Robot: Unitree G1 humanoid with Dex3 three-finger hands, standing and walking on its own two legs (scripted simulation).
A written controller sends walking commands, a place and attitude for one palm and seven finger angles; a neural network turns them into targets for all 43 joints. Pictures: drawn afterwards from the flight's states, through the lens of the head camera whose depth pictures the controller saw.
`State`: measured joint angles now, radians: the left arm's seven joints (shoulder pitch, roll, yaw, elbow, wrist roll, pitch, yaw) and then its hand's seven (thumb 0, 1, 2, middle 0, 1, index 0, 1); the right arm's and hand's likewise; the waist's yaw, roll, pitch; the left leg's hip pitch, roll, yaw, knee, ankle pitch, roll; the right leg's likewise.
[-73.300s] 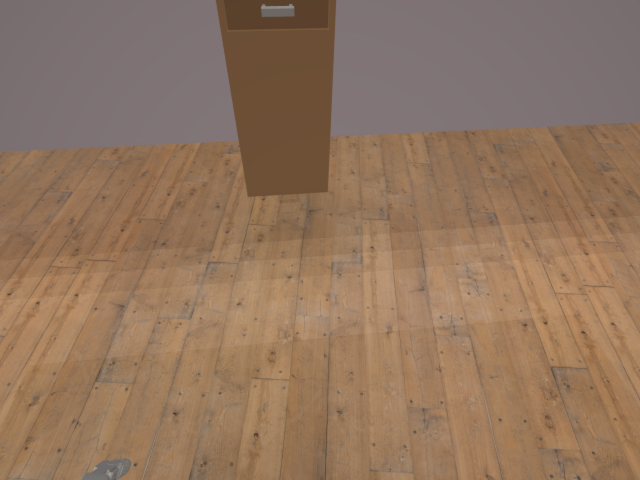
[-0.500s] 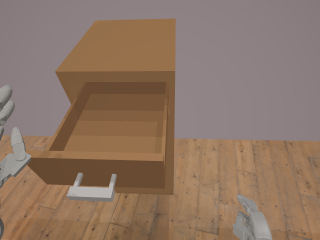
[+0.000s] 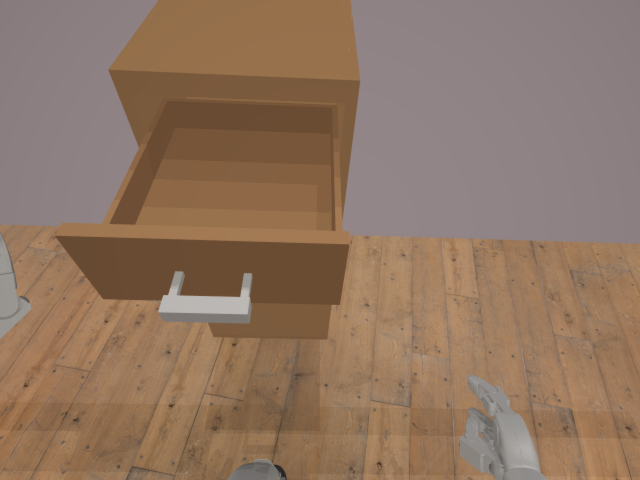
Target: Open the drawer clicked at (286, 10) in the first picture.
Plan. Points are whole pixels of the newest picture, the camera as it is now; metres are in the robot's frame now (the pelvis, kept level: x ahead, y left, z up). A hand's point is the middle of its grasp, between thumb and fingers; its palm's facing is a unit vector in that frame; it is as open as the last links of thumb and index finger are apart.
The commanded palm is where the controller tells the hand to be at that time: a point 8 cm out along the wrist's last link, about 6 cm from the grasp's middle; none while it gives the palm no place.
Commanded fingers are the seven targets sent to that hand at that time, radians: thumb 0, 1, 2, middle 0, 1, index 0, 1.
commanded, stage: step back with the hand held close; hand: left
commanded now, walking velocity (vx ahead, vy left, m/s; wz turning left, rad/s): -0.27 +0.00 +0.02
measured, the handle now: (209, 294) +0.31 +0.17 +0.05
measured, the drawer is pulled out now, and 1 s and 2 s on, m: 0.29 0.29 0.29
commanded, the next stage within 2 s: stop stepping back and stand still in 0.32 s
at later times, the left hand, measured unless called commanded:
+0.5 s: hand out of the picture +0.08 +0.19 +0.23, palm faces +0.36 -0.81 -0.47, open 7.4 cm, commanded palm +0.01 +0.25 +0.25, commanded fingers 0.00 0.90 0.90 -0.20 -0.30 -0.20 -0.30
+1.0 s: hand out of the picture -0.01 +0.20 +0.24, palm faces +0.43 -0.78 -0.45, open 7.4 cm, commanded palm -0.07 +0.25 +0.25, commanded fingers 0.00 0.90 0.90 -0.20 -0.30 -0.20 -0.30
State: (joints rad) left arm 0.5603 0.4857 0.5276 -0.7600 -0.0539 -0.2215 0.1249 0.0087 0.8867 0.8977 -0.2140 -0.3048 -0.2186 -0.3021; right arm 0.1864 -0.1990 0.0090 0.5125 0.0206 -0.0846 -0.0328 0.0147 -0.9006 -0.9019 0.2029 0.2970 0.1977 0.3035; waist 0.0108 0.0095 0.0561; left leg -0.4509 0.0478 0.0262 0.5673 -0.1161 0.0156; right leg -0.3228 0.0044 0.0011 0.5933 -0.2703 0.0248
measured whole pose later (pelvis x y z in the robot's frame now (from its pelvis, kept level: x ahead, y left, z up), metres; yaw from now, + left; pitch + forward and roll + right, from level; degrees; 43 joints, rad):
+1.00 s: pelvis -0.20 -0.03 +0.01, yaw -1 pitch +0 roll +0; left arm 0.56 0.47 0.46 -0.75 -0.02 -0.22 0.18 0.01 0.89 0.90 -0.21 -0.30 -0.22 -0.30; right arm 0.26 -0.18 0.03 0.60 0.00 -0.16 -0.03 0.02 -0.90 -0.90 0.20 0.30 0.20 0.30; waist -0.01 -0.06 -0.02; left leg -0.26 0.00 0.05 0.53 -0.27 0.02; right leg -0.27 0.01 -0.08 0.59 -0.35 0.00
